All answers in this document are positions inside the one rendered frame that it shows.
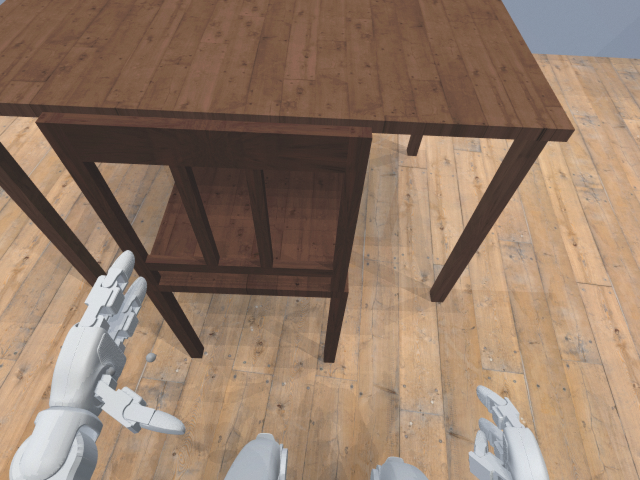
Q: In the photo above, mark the table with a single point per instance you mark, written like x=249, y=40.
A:
x=455, y=68

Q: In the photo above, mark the chair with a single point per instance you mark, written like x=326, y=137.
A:
x=257, y=208

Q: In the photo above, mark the robot left hand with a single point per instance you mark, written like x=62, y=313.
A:
x=95, y=344

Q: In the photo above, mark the robot right hand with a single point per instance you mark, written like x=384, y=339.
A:
x=517, y=453

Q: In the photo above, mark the robot left forearm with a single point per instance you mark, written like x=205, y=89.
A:
x=61, y=447

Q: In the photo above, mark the left robot thigh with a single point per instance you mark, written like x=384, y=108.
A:
x=260, y=459

